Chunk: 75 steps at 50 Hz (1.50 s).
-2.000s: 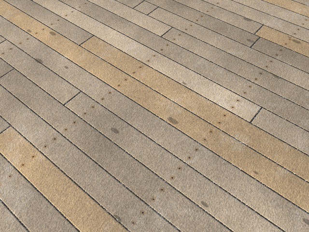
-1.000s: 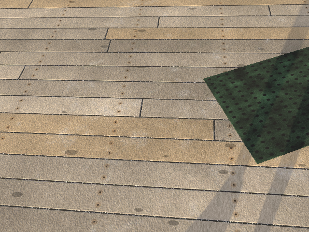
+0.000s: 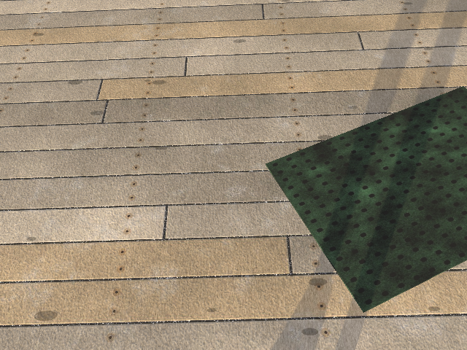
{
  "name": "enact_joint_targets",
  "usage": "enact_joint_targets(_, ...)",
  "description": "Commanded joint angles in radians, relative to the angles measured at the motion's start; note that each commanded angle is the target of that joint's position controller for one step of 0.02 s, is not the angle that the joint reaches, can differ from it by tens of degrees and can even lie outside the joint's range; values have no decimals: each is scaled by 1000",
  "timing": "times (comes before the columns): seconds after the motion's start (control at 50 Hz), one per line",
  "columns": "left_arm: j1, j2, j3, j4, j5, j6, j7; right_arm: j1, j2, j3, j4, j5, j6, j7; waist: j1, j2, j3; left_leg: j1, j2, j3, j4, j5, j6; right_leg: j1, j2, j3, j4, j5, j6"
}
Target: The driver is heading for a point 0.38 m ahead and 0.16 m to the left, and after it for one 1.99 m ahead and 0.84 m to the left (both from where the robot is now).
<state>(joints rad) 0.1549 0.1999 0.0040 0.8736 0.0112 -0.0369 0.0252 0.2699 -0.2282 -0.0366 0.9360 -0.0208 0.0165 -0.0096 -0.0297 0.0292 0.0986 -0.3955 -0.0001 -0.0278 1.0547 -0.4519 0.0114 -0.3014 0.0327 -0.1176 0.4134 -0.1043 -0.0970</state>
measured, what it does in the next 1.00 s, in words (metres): steps on the spot, turning left: left foot, then right foot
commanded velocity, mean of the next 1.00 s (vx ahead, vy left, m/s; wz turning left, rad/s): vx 0.04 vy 0.00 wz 0.49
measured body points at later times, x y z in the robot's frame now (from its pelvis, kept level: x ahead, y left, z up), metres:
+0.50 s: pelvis +0.01 +0.04 +0.01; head +0.03 +0.07 +0.45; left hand +0.03 +0.33 -0.13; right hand +0.17 -0.21 -0.10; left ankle -0.01 +0.11 -0.74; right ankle +0.06 -0.09 -0.67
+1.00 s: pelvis +0.03 +0.00 +0.01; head +0.08 -0.01 +0.45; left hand +0.00 +0.29 -0.09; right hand +0.28 -0.19 -0.13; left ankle -0.07 +0.09 -0.66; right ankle +0.08 -0.08 -0.74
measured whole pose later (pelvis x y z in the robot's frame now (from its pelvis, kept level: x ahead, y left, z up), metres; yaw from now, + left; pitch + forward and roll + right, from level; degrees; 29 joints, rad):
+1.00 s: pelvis +0.03 +0.00 +0.01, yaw +32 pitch +0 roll +1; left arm 0.19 0.25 0.02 0.74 0.02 0.01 0.04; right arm 0.20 -0.33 -0.09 0.78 -0.02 0.07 0.02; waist 0.00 0.05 0.07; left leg -0.42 -0.12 -0.12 1.04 -0.44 -0.03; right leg -0.21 0.01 -0.02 0.42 -0.22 -0.04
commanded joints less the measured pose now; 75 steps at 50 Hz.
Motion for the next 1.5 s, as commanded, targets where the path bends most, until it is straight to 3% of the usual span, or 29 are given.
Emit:
enact_joint_targets(0.02, 22, 139, 37, -47, 7, -3, 13, 124, -69, -27, -13, -5, 28, 1, -11, -112, -144, 39, 18, 19, 23, 32, -14, 30, -290, 164, -178, 204, -138)
enact_joint_targets(0.1, 42, 166, 55, -47, 10, 12, 17, 23, -82, -33, -71, -17, 45, 23, 17, -155, -112, -39, 46, 50, -92, 56, -10, 34, -316, 204, -278, -298, -133)
enact_joint_targets(0.22, 48, 197, 72, -51, 17, 27, 14, -17, -69, -32, -125, -2, 46, 35, 32, -124, -130, 56, 25, 100, -287, 23, 20, 54, -346, 125, -205, -222, -123)
enact_joint_targets(0.28, 30, 217, 82, -57, 10, 46, 10, 30, -73, -35, -136, 4, 37, 41, 3, -107, -130, 193, 1, 122, -499, 96, 63, 9, -339, 68, -118, -222, -64)
enact_joint_targets(0.3, 48, 207, 84, -51, 15, 52, 6, 56, -93, -40, -131, 2, 29, 39, -7, -53, -111, 250, 5, 71, -624, 150, 80, -40, -313, 24, -33, -226, -7)
enact_joint_targets(0.32, 84, 157, 77, -52, 20, 60, -4, 69, -154, -52, -141, -7, 17, 28, -2, 145, -89, 278, 170, -188, -831, 89, 116, -138, -218, -74, 202, -322, 73)
enact_joint_targets(0.34, 23, 117, 65, -119, 8, 63, 7, 58, -295, -85, -167, -2, 16, 17, -7, 292, -4, 209, 388, -542, -895, 195, 239, -347, -22, -55, 365, -496, 134)
enact_joint_targets(0.36, -35, 153, 69, -123, 20, 71, 10, 87, -264, -87, -146, -13, 16, 0, -22, 135, 10, 179, 360, -444, -855, 310, 280, -320, -56, 82, 533, -450, 132)
enact_joint_targets(0.4, 15, 152, 72, -102, 1, 66, 0, -23, -200, -69, -171, 1, 15, -8, 50, 71, -21, 183, 231, -290, -811, 378, 225, -303, -61, 135, 577, -302, 126)
enact_joint_targets(0.44, 52, 172, 80, -80, 25, 61, -7, -69, -172, -61, -201, 11, 8, -3, 55, 80, -97, 267, 181, -232, -760, 604, 217, -296, -47, 127, 633, -247, 126)
enact_joint_targets(0.48, 46, 161, 79, -90, 18, 64, -9, -30, -175, -63, -199, 19, 2, 4, 43, 43, -145, 325, 181, -232, -725, 730, 227, -295, -44, 132, 651, -248, 137)
enact_joint_targets(0.64, -33, 151, 64, -152, 1, 72, 3, 35, -222, -82, -204, 5, 12, -2, -14, 87, -136, 350, 181, -348, -673, 707, 245, -250, -25, 153, 434, -296, 140)
enact_joint_targets(0.78, 63, 156, 57, -170, -11, 49, 17, -91, -236, -89, -238, 12, 26, 12, 55, 97, -148, 206, 108, -446, -601, 664, 150, 60, 22, 156, 75, -208, 100)
enact_joint_targets(0.8, 103, 170, 61, -163, -2, 39, 25, -118, -218, -84, -248, 22, 25, 10, 81, 66, -147, 129, 60, -426, -558, 529, 97, 174, -18, 181, -77, -105, 92)
enact_joint_targets(0.82, 108, 250, 75, -172, 15, 34, 36, -72, -145, -65, -258, 24, 21, 10, 51, -122, -165, 15, -37, -301, -389, 229, 38, 276, -240, 383, -179, -134, 46)
enact_joint_targets(0.84, 28, 336, 87, -205, 12, 41, 31, -2, -132, -64, -258, 15, 22, 1, 9, -294, -143, -131, -205, -107, -225, -159, 6, 244, -437, 627, -192, 64, -79)
enact_joint_targets(0.86, 70, 289, 82, -199, 11, 46, 21, 0, -209, -80, -241, -14, 27, -1, 26, -211, -154, -99, -124, -108, -41, -176, -1, 185, -459, 613, -157, 141, -160)
enact_joint_targets(0.9, -20, 183, 52, -212, 5, 44, 10, -9, -201, -84, -208, -4, 35, 11, -10, -114, -79, -75, -101, -123, 50, -47, -13, 113, -315, 406, -136, 165, -118)
enact_joint_targets(0.96, -4, 183, 51, -201, 8, 35, 13, -7, -174, -72, -194, 4, 44, 31, 8, -175, -112, -77, -117, -94, 51, 18, -48, 186, -231, 274, -95, 349, -93)
enact_joint_targets(1.12, 68, 215, 58, -136, 15, 39, -9, -90, -121, -26, -186, 18, 55, 16, 62, -219, -125, 124, -72, 11, -414, -9, -35, 203, -242, 273, -55, 310, -112)
enact_joint_targets(1.16, 60, 219, 59, -120, 8, 48, -13, -44, -109, -18, -158, 18, 45, 8, 25, -194, -124, 230, -65, 38, -630, 145, -12, 169, -228, 266, -10, 341, -85)
enact_joint_targets(1.2, 85, 185, 50, -114, 4, 43, -17, -38, -155, -15, -150, -6, 19, -4, 26, -88, -153, 424, 56, -113, -802, 353, 23, 41, -198, 248, 34, 189, 12)
enact_joint_targets(1.22, 115, 130, 36, -132, -3, 37, -23, -79, -235, -26, -160, -12, 9, -10, 82, 97, -153, 420, 223, -291, -777, 546, 85, -26, -91, 155, 67, -62, 57)
enact_joint_targets(1.24, 98, 121, 27, -100, -2, 49, -12, -115, -173, -9, -148, 5, 2, -7, 60, 114, -131, 245, 255, -267, -754, 532, 140, 120, -78, 134, 9, -215, 70)
enact_joint_targets(1.28, 65, 150, 34, -76, 7, 52, -12, -161, -128, 9, -143, 3, -7, -4, 60, 100, -80, 195, 148, -210, -769, 332, 80, 174, -78, 151, -45, -88, 76)
enact_joint_targets(1.32, 74, 174, 42, -52, 7, 47, -19, -119, -143, 10, -110, 7, -14, -16, 51, 94, -65, 202, 105, -180, -778, 330, 55, 183, -97, 163, -53, -4, 75)
enact_joint_targets(1.42, 102, 143, 31, 29, 4, 38, -13, -83, -131, 16, -46, 13, -21, -19, 45, 3, -62, 244, 90, -152, -761, 358, 56, 172, -112, 175, -90, 14, 80)
enact_joint_targets(1.46, 105, 142, 33, 52, 8, 41, -14, -53, -155, 6, -17, 12, -15, -20, 34, 23, -69, 238, 74, -171, -791, 52, 85, 151, -65, 128, -28, -180, 72)
enact_joint_targets(1.5, 72, 143, 38, 42, 21, 47, -22, -9, -199, -14, -2, 5, -2, -15, 8, 81, 10, 209, 136, -290, -870, -304, 154, -11, -11, 67, 112, -359, 60)
Velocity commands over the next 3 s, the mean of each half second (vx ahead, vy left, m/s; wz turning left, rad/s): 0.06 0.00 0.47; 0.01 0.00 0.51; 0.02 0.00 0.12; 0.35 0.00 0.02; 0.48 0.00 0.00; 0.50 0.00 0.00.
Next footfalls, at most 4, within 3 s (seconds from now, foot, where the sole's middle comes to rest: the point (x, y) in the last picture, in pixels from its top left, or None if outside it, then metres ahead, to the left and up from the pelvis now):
0.32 left None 0.02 0.12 -0.77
0.82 right None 0.12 -0.06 -0.77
1.20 left None -0.02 0.10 -0.77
2.22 left None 0.39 0.28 -0.77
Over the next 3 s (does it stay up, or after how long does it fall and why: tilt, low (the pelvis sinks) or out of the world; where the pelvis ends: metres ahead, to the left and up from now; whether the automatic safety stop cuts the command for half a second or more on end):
stays up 0.68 0.35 0.01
